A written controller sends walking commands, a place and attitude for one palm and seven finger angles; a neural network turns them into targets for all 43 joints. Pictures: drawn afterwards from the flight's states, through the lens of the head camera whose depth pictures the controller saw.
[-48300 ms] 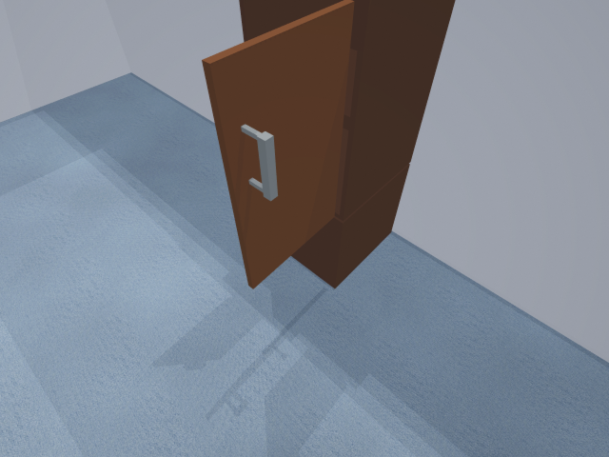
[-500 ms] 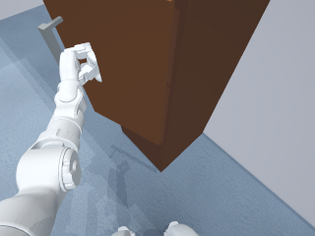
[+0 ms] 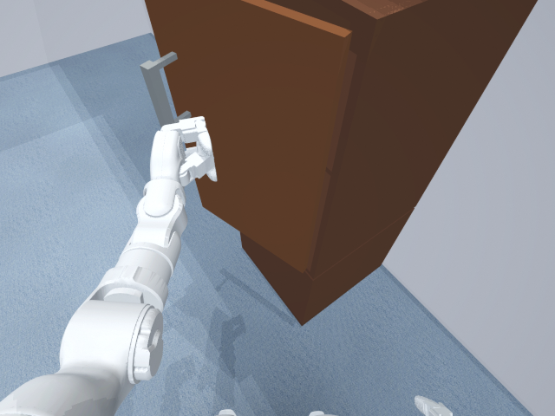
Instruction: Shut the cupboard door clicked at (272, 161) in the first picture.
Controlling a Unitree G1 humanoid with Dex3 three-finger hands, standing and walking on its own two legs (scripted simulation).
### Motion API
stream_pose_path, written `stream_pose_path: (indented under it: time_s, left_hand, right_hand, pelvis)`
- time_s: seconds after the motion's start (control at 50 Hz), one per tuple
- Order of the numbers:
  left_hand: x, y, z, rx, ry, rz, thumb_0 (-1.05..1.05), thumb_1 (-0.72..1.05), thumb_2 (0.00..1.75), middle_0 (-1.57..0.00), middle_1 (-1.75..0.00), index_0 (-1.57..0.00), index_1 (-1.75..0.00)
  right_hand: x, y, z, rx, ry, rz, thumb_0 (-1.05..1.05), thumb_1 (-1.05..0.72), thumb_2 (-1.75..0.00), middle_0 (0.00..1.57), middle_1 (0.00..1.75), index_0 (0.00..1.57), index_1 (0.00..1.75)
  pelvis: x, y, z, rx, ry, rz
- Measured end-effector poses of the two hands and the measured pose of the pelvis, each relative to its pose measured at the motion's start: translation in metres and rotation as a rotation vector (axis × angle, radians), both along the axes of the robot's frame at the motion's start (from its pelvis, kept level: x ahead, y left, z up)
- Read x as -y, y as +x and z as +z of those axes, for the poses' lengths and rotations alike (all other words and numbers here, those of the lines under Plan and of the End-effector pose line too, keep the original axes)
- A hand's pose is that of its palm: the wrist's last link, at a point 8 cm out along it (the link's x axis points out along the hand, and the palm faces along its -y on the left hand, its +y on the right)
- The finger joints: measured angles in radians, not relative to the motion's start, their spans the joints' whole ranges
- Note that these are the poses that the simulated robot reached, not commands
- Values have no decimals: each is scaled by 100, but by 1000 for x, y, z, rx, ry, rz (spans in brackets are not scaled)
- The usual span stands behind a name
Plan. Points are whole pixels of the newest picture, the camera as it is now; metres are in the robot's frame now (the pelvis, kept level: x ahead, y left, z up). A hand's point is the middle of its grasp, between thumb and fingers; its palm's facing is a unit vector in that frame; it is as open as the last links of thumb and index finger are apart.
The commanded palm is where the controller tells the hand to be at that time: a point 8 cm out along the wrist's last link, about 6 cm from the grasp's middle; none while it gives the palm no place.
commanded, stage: draw the hand back to the body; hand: left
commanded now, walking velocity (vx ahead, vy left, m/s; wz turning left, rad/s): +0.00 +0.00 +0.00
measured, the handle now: (169, 95) +0.63 +0.17 +0.10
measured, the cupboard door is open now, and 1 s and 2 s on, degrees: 17 17 17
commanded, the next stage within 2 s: step back with the hand held close in 1.52 s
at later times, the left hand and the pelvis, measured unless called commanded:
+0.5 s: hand (127, 216) +0.33 +0.16 +0.15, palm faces -0.01 -1.00 -0.09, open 3.1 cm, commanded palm +0.29 +0.22 +0.16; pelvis +0.00 +0.01 +0.03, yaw +0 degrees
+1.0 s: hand out of the picture +0.23 +0.26 +0.19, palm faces +0.35 -0.88 -0.33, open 5.0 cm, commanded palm +0.17 +0.31 +0.21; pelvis +0.01 +0.03 +0.04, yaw +1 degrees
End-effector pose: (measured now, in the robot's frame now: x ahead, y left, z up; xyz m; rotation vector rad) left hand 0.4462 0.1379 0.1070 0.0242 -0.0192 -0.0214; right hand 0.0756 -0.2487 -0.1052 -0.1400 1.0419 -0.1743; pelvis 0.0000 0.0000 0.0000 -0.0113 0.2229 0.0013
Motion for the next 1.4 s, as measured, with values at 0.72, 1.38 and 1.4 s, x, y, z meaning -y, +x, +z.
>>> stream_pose_path:
  time_s: [0.72,1.38,1.4]
  left_hand:
    - [-120,-201,62,53,203,204,2,90,90,-101,-118,-101,-118]
    - [-188,-301,105,108,405,503,2,89,90,-23,-34,-23,-34]
    - [-186,-299,105,109,401,497,2,89,90,-23,-33,-23,-33]
  right_hand:
    - [-58,119,84,379,-1,149,1,-90,-90,20,30,20,30]
    - [-53,109,69,339,-13,157,1,-90,-90,20,30,20,30]
    - [-54,110,70,344,-13,157,1,-90,-90,20,30,20,30]
  pelvis:
    - [-19,1,41,270,0,9]
    - [-25,8,44,291,1,21]
    - [-24,8,44,292,1,20]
